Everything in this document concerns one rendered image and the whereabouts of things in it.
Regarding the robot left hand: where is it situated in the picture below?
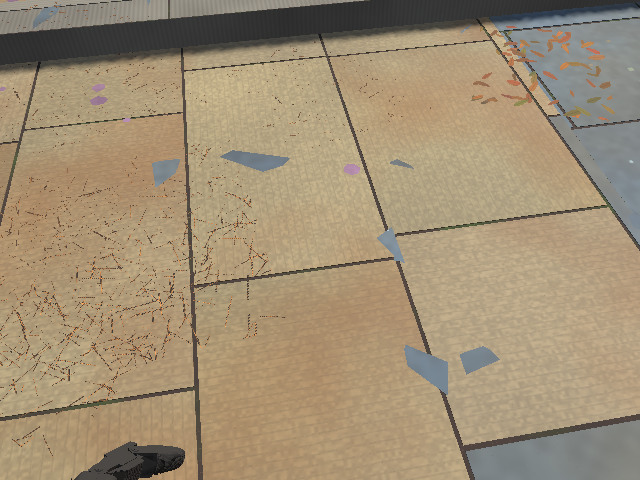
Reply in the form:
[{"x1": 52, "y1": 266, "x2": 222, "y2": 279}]
[{"x1": 71, "y1": 441, "x2": 185, "y2": 480}]

